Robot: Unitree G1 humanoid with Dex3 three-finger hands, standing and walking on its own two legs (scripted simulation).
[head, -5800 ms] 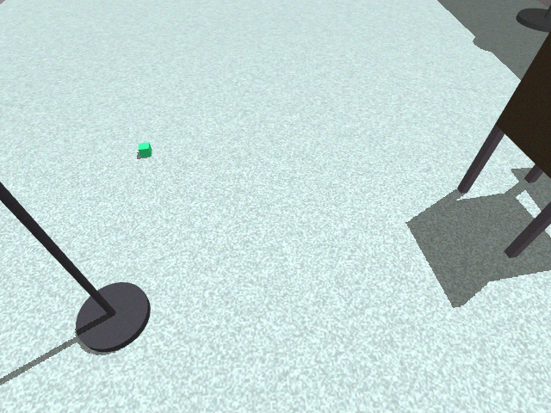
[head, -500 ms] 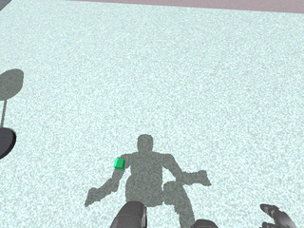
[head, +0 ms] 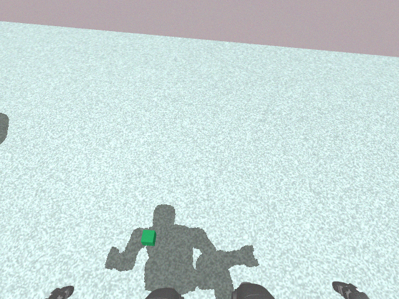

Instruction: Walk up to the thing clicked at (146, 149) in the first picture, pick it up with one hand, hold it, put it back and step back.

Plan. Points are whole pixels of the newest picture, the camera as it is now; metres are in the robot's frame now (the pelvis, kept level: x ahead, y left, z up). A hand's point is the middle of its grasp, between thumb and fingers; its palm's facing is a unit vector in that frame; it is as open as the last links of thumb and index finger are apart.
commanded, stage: walk up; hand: left
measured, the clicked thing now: (148, 237) +0.45 +0.25 -0.71
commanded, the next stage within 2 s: stand in 1.40 s
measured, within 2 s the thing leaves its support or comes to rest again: neither
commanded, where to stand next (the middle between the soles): +0.08 +0.01 m, yaw +0 degrees
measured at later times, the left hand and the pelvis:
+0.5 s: hand out of the picture +0.09 +0.24 -0.12, palm faces -0.03 -0.94 -0.33, open 7.4 cm; pelvis +0.01 -0.01 +0.03, yaw +0 degrees
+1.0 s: hand out of the picture +0.09 +0.24 -0.12, palm faces -0.03 -0.94 -0.33, open 7.4 cm; pelvis +0.01 -0.01 +0.04, yaw -1 degrees
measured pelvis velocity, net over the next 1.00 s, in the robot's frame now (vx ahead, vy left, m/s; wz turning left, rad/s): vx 0.01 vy -0.01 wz -0.01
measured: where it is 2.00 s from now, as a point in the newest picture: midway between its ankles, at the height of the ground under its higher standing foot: outside the picture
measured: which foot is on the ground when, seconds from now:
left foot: down 0.00-1.00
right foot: down 0.00-1.00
